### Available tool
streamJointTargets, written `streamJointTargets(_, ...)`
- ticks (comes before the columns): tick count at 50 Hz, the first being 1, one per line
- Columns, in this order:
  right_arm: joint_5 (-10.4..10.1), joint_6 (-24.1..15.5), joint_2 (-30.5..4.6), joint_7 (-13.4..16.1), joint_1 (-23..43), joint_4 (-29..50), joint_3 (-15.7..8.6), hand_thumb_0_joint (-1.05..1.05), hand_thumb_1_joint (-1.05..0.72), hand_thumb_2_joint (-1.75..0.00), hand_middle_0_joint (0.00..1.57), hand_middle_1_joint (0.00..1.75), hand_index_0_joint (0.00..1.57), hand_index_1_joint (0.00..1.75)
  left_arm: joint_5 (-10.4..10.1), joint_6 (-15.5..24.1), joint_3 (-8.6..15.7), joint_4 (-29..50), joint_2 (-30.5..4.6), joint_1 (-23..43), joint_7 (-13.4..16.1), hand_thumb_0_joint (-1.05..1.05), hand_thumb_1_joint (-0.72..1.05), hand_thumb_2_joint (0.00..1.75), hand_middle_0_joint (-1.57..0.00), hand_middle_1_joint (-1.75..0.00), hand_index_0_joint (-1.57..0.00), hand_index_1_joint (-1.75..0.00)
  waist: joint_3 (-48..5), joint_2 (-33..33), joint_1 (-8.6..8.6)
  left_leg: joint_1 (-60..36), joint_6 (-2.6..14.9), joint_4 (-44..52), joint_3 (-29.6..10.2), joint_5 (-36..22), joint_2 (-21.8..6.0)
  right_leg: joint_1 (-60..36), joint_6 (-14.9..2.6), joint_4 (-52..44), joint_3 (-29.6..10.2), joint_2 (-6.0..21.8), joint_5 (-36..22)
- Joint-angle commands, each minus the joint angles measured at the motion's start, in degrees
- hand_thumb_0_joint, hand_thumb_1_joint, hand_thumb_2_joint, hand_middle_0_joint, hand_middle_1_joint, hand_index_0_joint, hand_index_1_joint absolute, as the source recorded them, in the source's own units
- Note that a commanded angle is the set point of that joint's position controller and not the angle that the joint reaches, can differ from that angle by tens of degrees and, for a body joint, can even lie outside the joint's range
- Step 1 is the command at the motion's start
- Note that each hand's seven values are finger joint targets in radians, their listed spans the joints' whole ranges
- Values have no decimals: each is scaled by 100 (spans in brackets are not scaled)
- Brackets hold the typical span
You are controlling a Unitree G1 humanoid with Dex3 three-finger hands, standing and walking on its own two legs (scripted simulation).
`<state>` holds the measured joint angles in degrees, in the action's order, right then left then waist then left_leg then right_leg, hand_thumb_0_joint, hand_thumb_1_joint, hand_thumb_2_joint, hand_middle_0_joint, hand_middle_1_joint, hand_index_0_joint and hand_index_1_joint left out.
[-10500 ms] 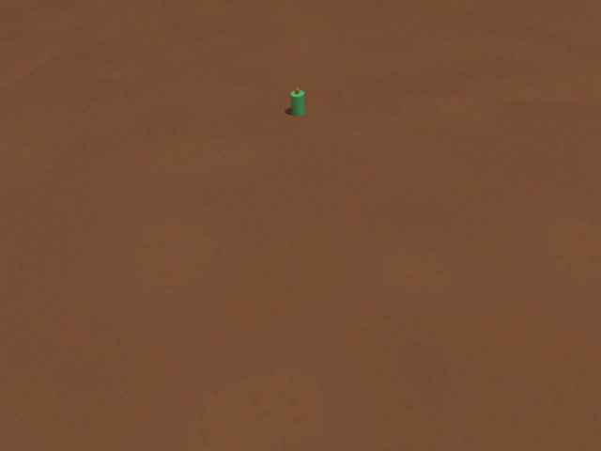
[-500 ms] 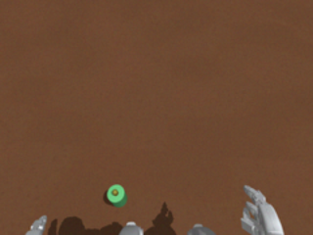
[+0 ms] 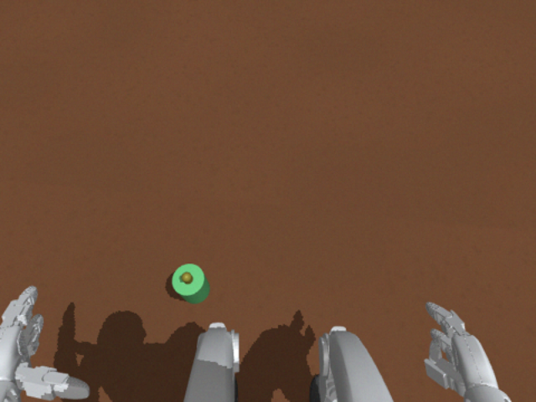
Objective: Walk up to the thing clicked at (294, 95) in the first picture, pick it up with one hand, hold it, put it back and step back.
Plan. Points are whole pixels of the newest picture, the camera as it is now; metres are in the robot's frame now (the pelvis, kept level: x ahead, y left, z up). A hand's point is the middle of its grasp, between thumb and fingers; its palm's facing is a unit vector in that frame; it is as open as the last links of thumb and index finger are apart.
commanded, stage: go down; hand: left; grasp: from the side
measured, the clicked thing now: (191, 283) +0.41 +0.23 -0.51
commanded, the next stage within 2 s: approach in 1.56 s
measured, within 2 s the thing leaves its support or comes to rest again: neither
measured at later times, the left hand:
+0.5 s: hand (62, 305) +0.29 +0.38 -0.15, palm faces +0.21 -0.96 -0.18, open 17.0 cm
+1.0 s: hand (63, 295) +0.31 +0.40 -0.18, palm faces +0.20 -0.97 -0.14, open 17.3 cm
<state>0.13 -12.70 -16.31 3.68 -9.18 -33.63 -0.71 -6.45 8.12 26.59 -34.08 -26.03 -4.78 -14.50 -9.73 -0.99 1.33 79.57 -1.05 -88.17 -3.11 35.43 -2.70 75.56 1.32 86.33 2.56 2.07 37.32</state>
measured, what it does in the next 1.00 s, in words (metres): lowers itself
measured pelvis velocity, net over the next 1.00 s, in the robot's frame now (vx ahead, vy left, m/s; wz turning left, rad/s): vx -0.05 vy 0.00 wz -0.08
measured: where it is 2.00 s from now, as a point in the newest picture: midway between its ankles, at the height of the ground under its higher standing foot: outside the picture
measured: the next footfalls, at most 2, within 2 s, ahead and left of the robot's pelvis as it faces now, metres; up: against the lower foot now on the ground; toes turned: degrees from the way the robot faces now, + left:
none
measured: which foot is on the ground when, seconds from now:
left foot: down 0.00-1.00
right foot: down 0.00-1.00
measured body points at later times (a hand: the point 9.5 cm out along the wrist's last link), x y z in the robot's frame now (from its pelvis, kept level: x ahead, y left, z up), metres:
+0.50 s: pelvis -0.03 -0.01 -0.12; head +0.16 +0.03 +0.29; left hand +0.27 +0.43 -0.14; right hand +0.14 -0.28 -0.23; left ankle +0.04 +0.13 -0.56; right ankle +0.03 -0.14 -0.56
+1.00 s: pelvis -0.05 +0.00 -0.18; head +0.15 +0.04 +0.22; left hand +0.30 +0.45 -0.17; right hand +0.11 -0.28 -0.28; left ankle +0.04 +0.13 -0.56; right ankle +0.03 -0.14 -0.56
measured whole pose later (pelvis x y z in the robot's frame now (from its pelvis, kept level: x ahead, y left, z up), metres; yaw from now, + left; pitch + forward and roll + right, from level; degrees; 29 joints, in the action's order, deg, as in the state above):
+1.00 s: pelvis -0.05 +0.00 -0.18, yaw -4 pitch +32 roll -6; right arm 2.2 -10.7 -19.6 2.9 -4.6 -39.7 4.0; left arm -11.7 22.5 46.7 -57.5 -45.6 24.6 -37.9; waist -7.0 -1.7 2.1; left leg 116.5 -1.9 -122.1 -7.8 38.5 -2.9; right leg 111.3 0.9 119.2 4.0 0.4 40.4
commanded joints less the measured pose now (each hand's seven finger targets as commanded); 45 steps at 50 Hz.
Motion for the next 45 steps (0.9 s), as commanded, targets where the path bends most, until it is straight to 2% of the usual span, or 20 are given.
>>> streamJointTargets(1,-39,-185,-1075,87,-171,494,-407,0,-90,-90,20,30,20,30,-258,796,892,498,-1796,627,-466,0,-49,9,-5,-9,-5,-9,-2458,1067,-212,-1852,95,1025,-178,-1168,52,-124,-300,-460,-9,-204,-1085)
streamJointTargets(3,-32,-131,-1116,69,-173,382,-390,0,-90,-90,20,30,20,30,-342,860,1073,35,-1839,525,-628,0,-51,9,-5,-9,-5,-9,-2555,863,-294,-1632,128,746,-187,-1522,74,-13,-308,-254,30,-218,-1298)
streamJointTargets(4,-17,-106,-1131,58,-170,332,-380,0,-90,-90,20,30,20,30,-340,918,1250,-12,-2104,671,-691,0,-49,10,-5,-9,-5,-9,-2682,862,-384,-1585,148,618,-154,-1650,81,-8,-320,-215,8,-226,-1350)
streamJointTargets(6,5,-45,-1129,50,-158,280,-370,0,-89,-90,20,30,20,30,-384,1016,1340,-223,-2163,855,-837,0,-52,9,-5,-9,-5,-9,-2699,741,-344,-1186,189,340,-87,-1722,112,9,-319,-90,-25,-227,-1431)
streamJointTargets(8,25,-25,-1138,14,-82,237,-361,0,-90,-90,20,30,20,30,-419,1154,1439,-301,-2292,1203,-980,0,-51,10,-5,-9,-4,-10,-2793,741,-340,-1014,205,123,-87,-1618,105,278,-325,116,-20,-242,-1330)
streamJointTargets(9,31,-24,-1149,25,-35,238,-352,0,-90,-90,20,30,20,30,-433,1237,1541,-277,-2503,1435,-1052,0,-51,10,-5,-9,-4,-9,-2810,775,-338,-914,220,17,-55,-1455,110,353,-321,127,-60,-250,-1190)
streamJointTargets(10,52,-12,-1153,32,-66,198,-349,0,-90,-90,20,30,20,30,-460,1318,1594,-320,-2535,1595,-1121,0,-50,10,-5,-10,-5,-10,-2892,753,-260,-793,231,-136,-37,-1544,112,360,-306,203,-63,-246,-1291)
streamJointTargets(11,56,-14,-1171,27,-20,194,-332,0,-90,-90,20,30,20,30,-481,1392,1638,-474,-2604,1717,-1194,0,-49,11,-5,-10,-4,-10,-2775,686,-249,-606,235,-162,-47,-1236,110,485,-309,250,-61,-260,-1039)
streamJointTargets(12,78,-12,-1144,19,-53,120,-309,0,-90,-90,20,30,20,30,-502,1475,1686,-551,-2673,1858,-1252,0,-48,11,-5,-10,-4,-10,-2782,626,-231,-367,253,-358,2,-1344,112,434,-278,291,-120,-244,-1159)
streamJointTargets(13,72,-4,-1171,20,-21,144,-293,0,-90,-90,20,30,20,30,-528,1553,1761,-594,-2796,2036,-1314,0,-50,11,-5,-11,-4,-11,-2766,627,-233,-291,251,-362,-23,-1071,113,579,-295,333,-117,-260,-909)
streamJointTargets(17,135,15,-1230,31,-87,37,-257,0,-90,-90,20,30,20,30,-552,1736,1846,-804,-3050,2532,-1591,0,-44,11,-5,-10,-4,-10,-3078,634,-164,-49,261,-727,5,-1057,83,661,-271,541,-163,-259,-915)
streamJointTargets(19,140,24,-1277,30,-79,18,-236,0,-90,-90,20,30,20,30,-567,1749,1968,-975,-3222,2557,-1694,0,-44,10,-5,-10,-5,-10,-3016,671,-240,102,238,-738,-4,-785,75,801,-286,630,-128,-275,-670)
streamJointTargets(21,143,35,-1321,32,-86,-26,-209,0,-90,-90,20,30,20,30,-575,1779,2033,-911,-3401,2753,-1776,0,-47,8,-5,-9,-5,-9,-3148,957,-289,13,202,-782,-46,-759,61,1022,-325,843,-48,-290,-644)
streamJointTargets(23,144,46,-1342,35,-126,-57,-187,0,-91,-90,20,30,20,30,-601,1758,2113,-992,-3513,2754,-1832,0,-48,8,-5,-8,-5,-8,-3264,848,-311,172,213,-921,-28,-859,58,973,-317,944,-18,-301,-724)
streamJointTargets(25,131,58,-1368,41,-61,-42,-163,0,-91,-90,20,30,20,30,-624,1739,2151,-1047,-3579,2756,-1897,0,-47,8,-5,-9,-5,-9,-3225,925,-336,187,208,-926,-58,-749,47,1193,-336,1059,38,-320,-641)
streamJointTargets(30,118,76,-1447,43,-129,-145,-116,0,-91,-91,20,30,20,30,-662,1695,2308,-1091,-3791,2884,-2000,0,-47,8,-5,-7,-4,-7,-3205,1151,-316,198,185,-1119,-162,-1054,36,1566,-374,1452,172,-320,-854)
streamJointTargets(33,120,102,-1465,38,-81,-159,-104,0,-91,-91,20,30,20,30,-677,1703,2299,-1081,-3803,3039,-2052,0,-48,8,-5,-8,-4,-8,-3020,1216,-300,287,176,-1152,-222,-761,3,1868,-371,1591,208,-325,-671)
streamJointTargets(34,134,96,-1469,46,-76,-153,-102,0,-92,-91,20,30,20,30,-678,1715,2311,-1090,-3851,3187,-2072,0,-50,7,-5,-8,-5,-8,-3015,1171,-221,433,190,-1230,-206,-626,4,1880,-362,1605,212,-327,-587)
streamJointTargets(39,153,60,-1517,49,-8,-137,-82,0,-92,-91,20,30,20,30,-698,1767,2332,-1135,-4068,3503,-2172,0,-52,8,-5,-8,-5,-8,-2810,1189,-215,859,207,-1353,-146,-17,-4,2100,-355,1703,209,-348,-193)
streamJointTargets(45,173,49,-1581,49,-125,-191,-20,0,-93,-91,20,30,20,30,-726,1768,2429,-1268,-4279,3652,-2293,0,-53,7,-5,-8,-5,-8,-3030,1247,-171,912,195,-1599,-156,-305,10,2142,-360,1971,271,-340,-392)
